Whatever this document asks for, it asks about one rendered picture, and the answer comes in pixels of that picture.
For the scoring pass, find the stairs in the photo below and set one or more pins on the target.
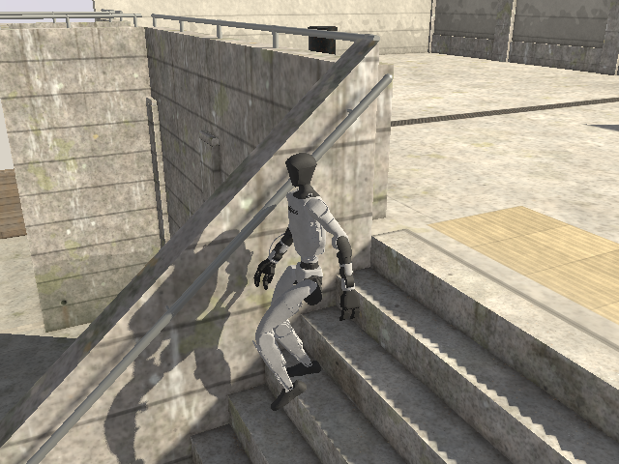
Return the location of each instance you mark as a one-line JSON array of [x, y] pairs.
[[424, 375]]

